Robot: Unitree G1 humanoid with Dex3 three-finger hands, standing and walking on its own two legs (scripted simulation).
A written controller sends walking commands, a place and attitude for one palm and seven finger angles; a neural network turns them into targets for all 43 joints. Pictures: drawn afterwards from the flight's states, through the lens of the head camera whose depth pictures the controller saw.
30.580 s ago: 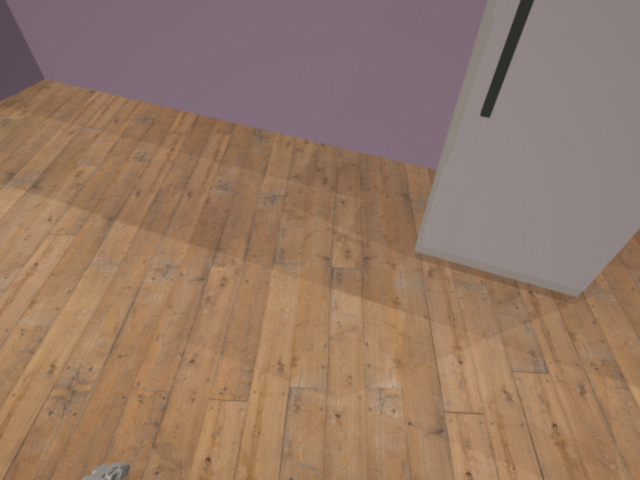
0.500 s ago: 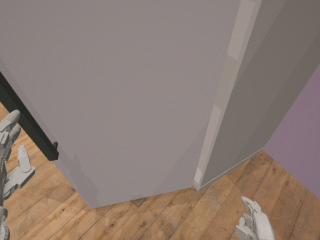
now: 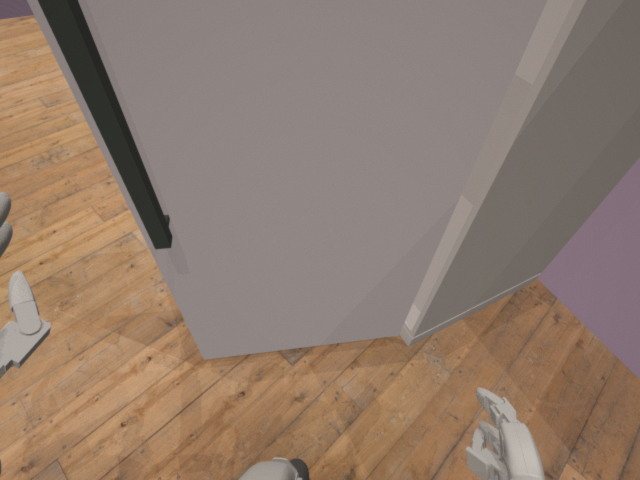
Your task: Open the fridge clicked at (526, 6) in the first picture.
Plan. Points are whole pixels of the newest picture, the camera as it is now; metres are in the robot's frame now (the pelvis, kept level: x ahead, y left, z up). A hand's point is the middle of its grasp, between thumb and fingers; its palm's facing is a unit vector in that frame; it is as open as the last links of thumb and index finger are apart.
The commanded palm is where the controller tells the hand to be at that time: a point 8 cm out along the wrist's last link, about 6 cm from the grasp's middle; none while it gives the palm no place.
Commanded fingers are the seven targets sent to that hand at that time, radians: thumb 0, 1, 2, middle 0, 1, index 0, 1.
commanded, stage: step back with the hand held close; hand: left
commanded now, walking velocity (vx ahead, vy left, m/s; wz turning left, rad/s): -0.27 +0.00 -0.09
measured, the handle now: (113, 109) +0.49 +0.31 +0.19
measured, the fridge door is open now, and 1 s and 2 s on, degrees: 71 71 71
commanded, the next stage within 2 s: stop stepping back and stand still in 0.34 s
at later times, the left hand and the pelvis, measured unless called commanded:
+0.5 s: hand out of the picture +0.05 +0.32 +0.19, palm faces +0.49 -0.81 -0.33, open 7.4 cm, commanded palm +0.03 +0.34 +0.19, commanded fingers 0.00 0.90 0.90 -0.20 -0.30 -0.20 -0.30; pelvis -0.12 +0.05 +0.00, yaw -1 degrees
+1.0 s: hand out of the picture -0.04 +0.38 +0.19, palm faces +0.46 -0.83 -0.31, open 7.4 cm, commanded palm -0.10 +0.39 +0.19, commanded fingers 0.00 0.90 0.90 -0.20 -0.30 -0.20 -0.30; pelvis -0.27 +0.11 +0.01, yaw -6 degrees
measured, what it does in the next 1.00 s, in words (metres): walks backwards: right foot, then left foot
